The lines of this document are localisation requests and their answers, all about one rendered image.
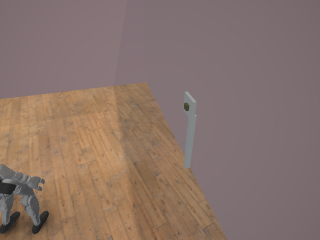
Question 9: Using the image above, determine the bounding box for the robot left thigh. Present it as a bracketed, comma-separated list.
[0, 176, 12, 198]

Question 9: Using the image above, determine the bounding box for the panel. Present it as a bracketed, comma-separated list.
[183, 91, 197, 169]

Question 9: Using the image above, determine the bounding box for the robot right thigh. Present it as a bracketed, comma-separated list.
[0, 178, 35, 206]

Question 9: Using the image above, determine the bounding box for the robot thigh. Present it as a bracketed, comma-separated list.
[0, 178, 35, 206]
[0, 176, 12, 198]

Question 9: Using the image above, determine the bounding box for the right robot hand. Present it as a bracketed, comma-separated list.
[27, 176, 45, 191]

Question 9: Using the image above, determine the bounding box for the button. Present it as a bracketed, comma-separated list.
[184, 102, 190, 111]

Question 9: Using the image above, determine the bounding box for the right robot forearm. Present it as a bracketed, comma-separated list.
[0, 164, 31, 184]

